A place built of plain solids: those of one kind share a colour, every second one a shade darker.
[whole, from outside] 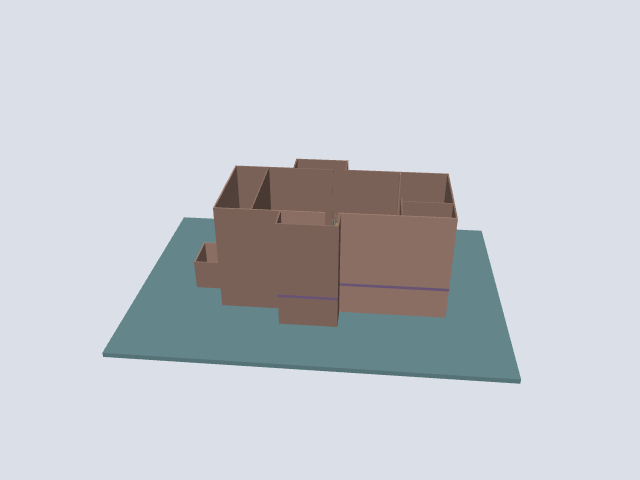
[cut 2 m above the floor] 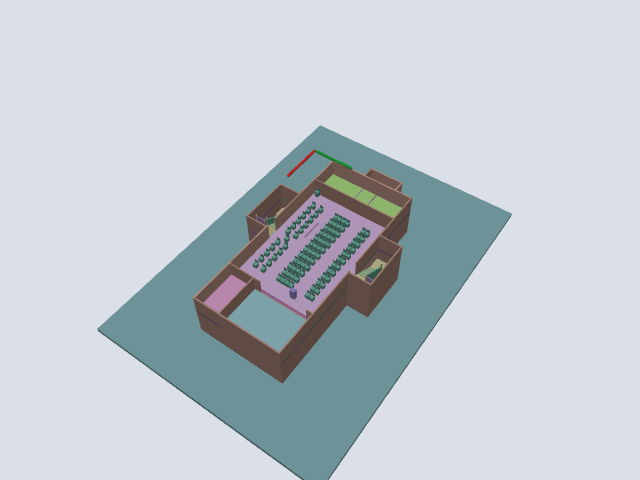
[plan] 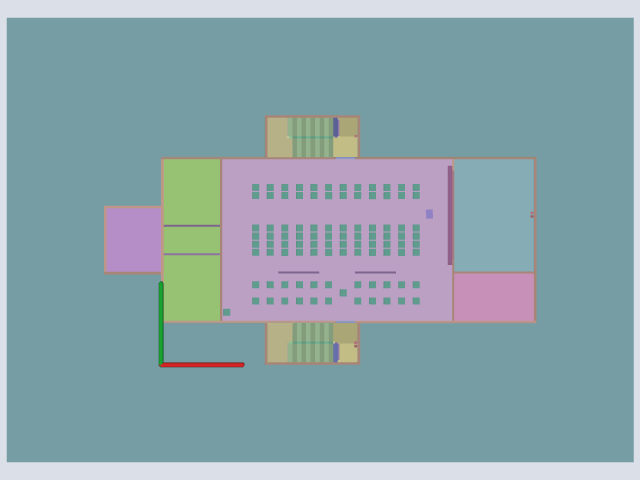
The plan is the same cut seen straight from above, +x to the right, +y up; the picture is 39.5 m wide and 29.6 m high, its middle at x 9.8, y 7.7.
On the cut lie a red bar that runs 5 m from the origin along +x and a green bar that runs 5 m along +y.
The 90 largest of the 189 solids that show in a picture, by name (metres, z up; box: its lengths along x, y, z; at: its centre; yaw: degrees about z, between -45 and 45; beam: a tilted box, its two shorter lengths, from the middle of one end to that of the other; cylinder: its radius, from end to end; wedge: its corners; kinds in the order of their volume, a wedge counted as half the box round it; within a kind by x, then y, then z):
{
 "under_1": {"box": [38.67, 27.4, 0.5], "at": [9.81, 7.7, -0.33]},
 "wall_1": {"box": [0.16, 3.92, 3.47], "at": [-3.44, 7.7, 1.44]},
 "wall_2": {"box": [3.68, 0.16, 3.47], "at": [-1.68, 5.66, 1.44]},
 "wall_3": {"box": [3.68, 0.16, 3.47], "at": [-1.68, 9.74, 1.44]},
 "wall_4": {"box": [0.16, 9.96, 7.88], "at": [0.08, 7.7, 7.41]},
 "wall_5": {"box": [6.56, 0.031, 11.65], "at": [3.28, 2.58, 5.52]},
 "wall_6": {"box": [6.56, 0.031, 11.65], "at": [3.28, 12.82, 5.52]},
 "wall_7": {"box": [0.13, 9.96, 7.88], "at": [3.71, 7.7, 7.41]},
 "wall_8": {"box": [10.62, 0.13, 3.47], "at": [5.31, 12.74, 1.44]},
 "wall_9": {"box": [10.77, 0.13, 7.88], "at": [5.38, 2.65, 7.41]},
 "wall_10": {"box": [10.77, 0.13, 7.88], "at": [5.38, 12.74, 7.41]},
 "wall_11": {"box": [0.16, 2.4, 11.65], "at": [6.48, 1.36, 5.52]},
 "wall_12": {"box": [0.16, 2.4, 11.65], "at": [6.48, 14.04, 5.52]},
 "wall_13": {"box": [5.88, 0.16, 11.65], "at": [9.34, 0.08, 5.52]},
 "wall_14": {"box": [5.88, 0.16, 11.65], "at": [9.34, 15.32, 5.52]},
 "wall_15": {"box": [0.16, 2.4, 11.65], "at": [12.2, 1.36, 5.52]},
 "wall_16": {"box": [0.16, 2.4, 11.65], "at": [12.2, 14.04, 5.52]},
 "wall_17": {"box": [11.18, 0.13, 7.88], "at": [17.56, 2.65, 7.41]},
 "wall_18": {"box": [11.18, 0.13, 7.88], "at": [17.56, 12.74, 7.41]},
 "wall_19": {"box": [11.03, 0.031, 7.88], "at": [17.64, 2.58, 7.41]},
 "wall_20": {"box": [11.03, 0.16, 3.47], "at": [17.64, 2.64, 1.44]},
 "wall_21": {"box": [11.03, 0.16, 3.47], "at": [17.64, 12.76, 1.44]},
 "wall_22": {"box": [11.03, 0.031, 7.88], "at": [17.64, 12.82, 7.41]},
 "wall_23": {"box": [0.13, 2.91, 11.65], "at": [18.02, 4.17, 5.52]},
 "wall_24": {"box": [0.13, 0.7, 7.88], "at": [18.02, 6.11, 7.41]},
 "wall_25": {"box": [0.13, 0.7, 7.88], "at": [18.02, 12.33, 7.41]},
 "wall_26": {"box": [5.2, 0.13, 7.88], "at": [20.55, 5.7, 7.41]},
 "wall_27": {"box": [0.16, 2.91, 11.65], "at": [23.07, 4.17, 5.52]},
 "wall_28": {"box": [0.16, 6.92, 11.65], "at": [23.07, 9.22, 5.52]},
 "pilgrims_stair_1": {"box": [0.28, 1.16, 1.95], "at": [7.96, 0.74, 0.68]},
 "pilgrims_stair_2": {"box": [0.28, 1.16, 1.95], "at": [7.96, 14.66, 0.68]},
 "pilgrims_stair_3": {"box": [0.56, 1.16, 1.79], "at": [8.1, 0.74, 0.59]},
 "pilgrims_stair_4": {"box": [0.56, 1.16, 1.79], "at": [8.1, 14.66, 0.59]},
 "pilgrims_stair_5": {"box": [0.84, 1.16, 1.62], "at": [8.24, 0.74, 0.51]},
 "pilgrims_stair_6": {"box": [0.84, 1.16, 1.62], "at": [8.24, 14.66, 0.51]},
 "pilgrims_stair_7": {"box": [1.12, 1.16, 1.46], "at": [8.38, 0.74, 0.43]},
 "pilgrims_stair_8": {"box": [1.12, 1.16, 1.46], "at": [8.38, 14.66, 0.43]},
 "pilgrims_stair_9": {"box": [1.4, 1.16, 1.29], "at": [8.52, 0.74, 0.35]},
 "pilgrims_stair_10": {"box": [1.4, 1.16, 1.29], "at": [8.52, 14.66, 0.35]},
 "pilgrims_stair_11": {"box": [1.68, 1.16, 1.13], "at": [8.66, 0.74, 0.26]},
 "pilgrims_stair_12": {"box": [1.68, 1.16, 1.13], "at": [8.66, 14.66, 0.26]},
 "pilgrims_stair_13": {"box": [1.96, 1.16, 0.96], "at": [8.8, 0.74, 0.18]},
 "pilgrims_stair_14": {"box": [1.96, 1.16, 0.96], "at": [8.8, 14.66, 0.18]},
 "pilgrims_stair_15": {"box": [2.24, 1.16, 0.8], "at": [8.94, 0.74, 0.1]},
 "pilgrims_stair_16": {"box": [2.24, 1.16, 0.8], "at": [8.94, 14.66, 0.1]},
 "pilgrims_stair_17": {"box": [2.52, 1.16, 0.63], "at": [9.08, 0.74, 0.02]},
 "pilgrims_stair_18": {"box": [2.52, 1.16, 0.63], "at": [9.08, 14.66, 0.02]},
 "pilgrims_stair_19": {"box": [2.8, 1.16, 0.47], "at": [9.22, 0.74, -0.07]},
 "pilgrims_stair_20": {"box": [2.8, 1.16, 0.47], "at": [9.22, 14.66, -0.07]},
 "pilgrims_stair_21": {"box": [2.52, 1.16, 2.28], "at": [9.36, 2.01, 0.84]},
 "pilgrims_stair_22": {"box": [2.52, 1.16, 2.28], "at": [9.36, 13.39, 0.84]},
 "pilgrims_stair_23": {"box": [2.24, 1.16, 2.45], "at": [9.5, 2.01, 0.92]},
 "pilgrims_stair_24": {"box": [2.24, 1.16, 2.45], "at": [9.5, 13.39, 0.92]},
 "pilgrims_stair_25": {"box": [1.96, 1.16, 2.61], "at": [9.64, 2.01, 1.01]},
 "pilgrims_stair_26": {"box": [1.96, 1.16, 2.61], "at": [9.64, 13.39, 1.01]},
 "pilgrims_stair_27": {"box": [1.68, 1.16, 2.78], "at": [9.78, 2.01, 1.09]},
 "pilgrims_stair_28": {"box": [1.68, 1.16, 2.78], "at": [9.78, 13.39, 1.09]},
 "pilgrims_stair_29": {"box": [1.4, 1.16, 2.94], "at": [9.92, 2.01, 1.17]},
 "pilgrims_stair_30": {"box": [1.4, 1.16, 2.94], "at": [9.92, 13.39, 1.17]},
 "pilgrims_stair_31": {"box": [1.12, 1.16, 3.11], "at": [10.06, 2.01, 1.25]},
 "pilgrims_stair_32": {"box": [1.12, 1.16, 3.11], "at": [10.06, 13.39, 1.25]},
 "pilgrims_stair_33": {"box": [0.84, 1.16, 3.27], "at": [10.2, 2.01, 1.34]},
 "pilgrims_stair_34": {"box": [0.84, 1.16, 3.27], "at": [10.2, 13.39, 1.34]},
 "pilgrims_stair_35": {"box": [0.56, 1.16, 3.44], "at": [10.34, 2.01, 1.42]},
 "pilgrims_stair_36": {"box": [0.56, 1.16, 3.44], "at": [10.34, 13.39, 1.42]},
 "pilgrims_stair_37": {"box": [0.28, 1.16, 3.6], "at": [10.48, 2.01, 1.5]},
 "pilgrims_stair_38": {"box": [0.28, 1.16, 3.6], "at": [10.48, 13.39, 1.5]},
 "upper_floor_nave_1": {"box": [14.18, 9.96, 0.16], "at": [10.86, 7.7, 3.39]},
 "pilgrims_stair_landing_1": {"box": [1.26, 1.27, 2.12], "at": [7.19, 0.79, 0.76]},
 "pilgrims_stair_landing_2": {"box": [1.26, 1.27, 2.12], "at": [7.19, 14.61, 0.76]},
 "pilgrims_stair_landing_3": {"box": [1.54, 1.16, 2.12], "at": [7.33, 2.01, 0.76]},
 "pilgrims_stair_landing_4": {"box": [1.54, 1.16, 2.12], "at": [7.33, 13.39, 0.76]},
 "upper_floor_sanctuary_1": {"box": [4.91, 6.92, 0.41], "at": [20.54, 9.22, 3.52]},
 "floor_shrine_1": {"box": [3.39, 3.92, 0.61], "at": [-1.67, 7.7, -0.2]},
 "upper_floor_sacristy_1": {"box": [4.91, 2.91, 0.41], "at": [20.54, 4.17, 3.52]},
 "upper_floor_narthex_1": {"box": [3.48, 9.96, 0.16], "at": [1.9, 7.7, 3.39]},
 "floor_crypt_1": {"box": [1.5, 2.43, 0.5], "at": [11.37, 1.38, -0.25]},
 "floor_crypt_2": {"box": [1.5, 2.56, 0.5], "at": [11.37, 13.96, -0.25]},
 "wall_band_1": {"box": [3.74, 0.13, 0.31], "at": [1.9, 6.83, 3.31]},
 "wall_band_2": {"box": [3.74, 0.13, 0.31], "at": [1.9, 8.57, 3.31]},
 "wall_band_3": {"box": [5.88, 0.16, 0.31], "at": [9.34, 0.08, 3.31]},
 "wall_band_4": {"box": [11.03, 0.16, 0.31], "at": [17.64, 2.64, 3.31]},
 "wall_band_5": {"box": [11.03, 0.16, 0.31], "at": [17.64, 12.76, 3.31]},
 "upper_floor_landing_1": {"box": [1.5, 1.27, 0.16], "at": [11.37, 1.96, 3.39]},
 "upper_floor_landing_2": {"box": [1.5, 1.27, 0.16], "at": [11.37, 13.45, 3.39]},
 "upper_floor_landing_3": {"box": [1.2, 1.16, 0.16], "at": [11.52, 0.74, 3.39]},
 "upper_floor_landing_4": {"box": [1.2, 1.16, 0.16], "at": [11.52, 14.66, 3.39]},
 "sanctuary_step_tread_1": {"box": [0.28, 6.12, 0.18], "at": [17.81, 9.22, 3.51]},
 "upper_floor_gap_sanctuary_step_1": {"box": [0.13, 5.52, 0.41], "at": [18.02, 9.22, 3.52]},
 "lectern_1": {"box": [0.42, 0.56, 1.2], "at": [16.55, 9.3, 4.07], "yaw": 4.4}
}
